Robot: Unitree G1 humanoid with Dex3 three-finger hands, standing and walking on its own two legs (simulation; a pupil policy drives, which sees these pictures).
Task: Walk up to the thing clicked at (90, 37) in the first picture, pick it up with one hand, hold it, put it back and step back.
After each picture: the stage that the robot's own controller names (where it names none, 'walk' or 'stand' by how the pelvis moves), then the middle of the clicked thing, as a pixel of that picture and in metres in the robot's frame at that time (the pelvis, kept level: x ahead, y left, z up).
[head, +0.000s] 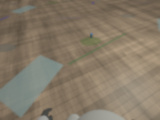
stand; (91, 35) +2.02 +0.00 -0.72
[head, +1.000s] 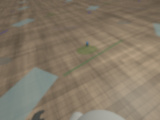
walk; (87, 44) +1.87 +0.21 -0.71
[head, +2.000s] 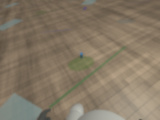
walk; (81, 55) +1.26 +0.28 -0.72
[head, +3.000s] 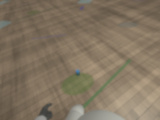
walk; (77, 72) +0.78 +0.26 -0.72
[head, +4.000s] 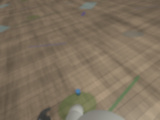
walk; (78, 92) +0.47 +0.21 -0.71
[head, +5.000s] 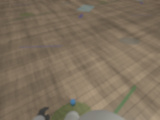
stand; (73, 102) +0.34 +0.18 -0.70
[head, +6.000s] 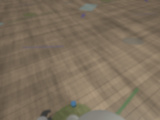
stand; (73, 104) +0.32 +0.19 -0.72
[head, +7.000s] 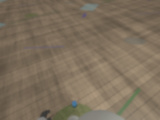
stand; (74, 104) +0.31 +0.18 -0.73
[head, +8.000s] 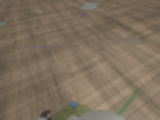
stand; (74, 104) +0.30 +0.19 -0.73
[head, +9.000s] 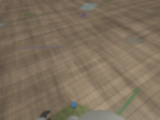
stand; (74, 105) +0.30 +0.19 -0.73
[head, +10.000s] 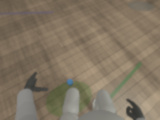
go down; (70, 82) +0.34 +0.18 -0.55
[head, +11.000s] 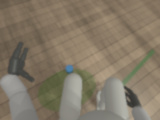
go down; (69, 69) +0.39 +0.19 -0.33
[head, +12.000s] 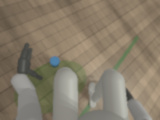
close in; (55, 62) +0.39 +0.21 -0.24
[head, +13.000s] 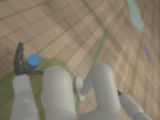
close; (33, 62) +0.39 +0.23 -0.22
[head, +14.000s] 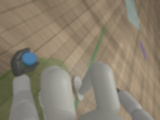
close; (29, 61) +0.39 +0.24 -0.22
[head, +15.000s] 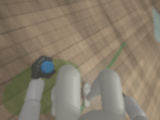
lift; (46, 67) +0.31 +0.25 -0.17
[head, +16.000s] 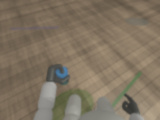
lift; (62, 76) +0.31 +0.19 +0.01
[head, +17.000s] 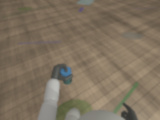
hold; (66, 75) +0.32 +0.17 +0.01
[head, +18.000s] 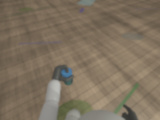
hold; (67, 76) +0.32 +0.17 +0.00
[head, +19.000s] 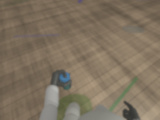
crouch; (65, 81) +0.30 +0.17 -0.05
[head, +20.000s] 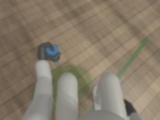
lower; (53, 53) +0.45 +0.22 -0.08
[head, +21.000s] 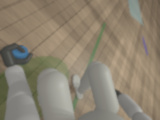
lower; (21, 55) +0.42 +0.26 -0.22
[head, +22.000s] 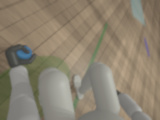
lower; (25, 56) +0.41 +0.26 -0.22
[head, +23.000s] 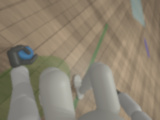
lower; (26, 56) +0.41 +0.26 -0.23
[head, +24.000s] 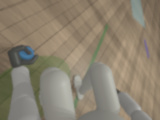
lower; (27, 56) +0.41 +0.26 -0.23
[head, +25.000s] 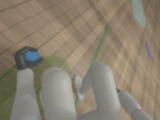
open; (31, 58) +0.40 +0.24 -0.23
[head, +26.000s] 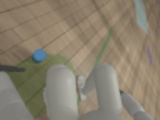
stand; (38, 56) +0.39 +0.22 -0.22
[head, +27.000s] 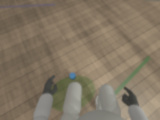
walk; (72, 76) +0.38 +0.17 -0.48
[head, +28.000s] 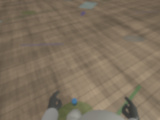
stand; (74, 102) +0.34 +0.16 -0.66
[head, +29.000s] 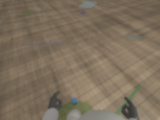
stand; (74, 101) +0.34 +0.17 -0.67
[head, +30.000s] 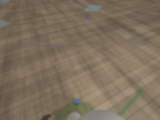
stand; (77, 101) +0.35 +0.15 -0.71
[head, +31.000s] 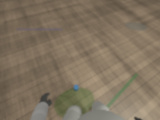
walk; (76, 88) +0.38 +0.11 -0.70
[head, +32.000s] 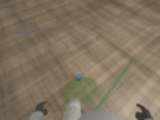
walk; (79, 77) +0.54 +0.15 -0.69
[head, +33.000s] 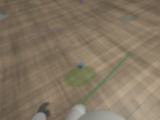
walk; (80, 65) +0.86 +0.22 -0.70
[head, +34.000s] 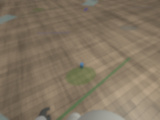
stand; (81, 65) +0.97 +0.16 -0.71
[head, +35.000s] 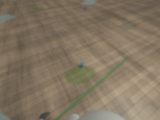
stand; (81, 65) +0.98 +0.17 -0.72
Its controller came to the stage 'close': yes
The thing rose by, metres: 0.71
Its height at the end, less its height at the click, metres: +0.00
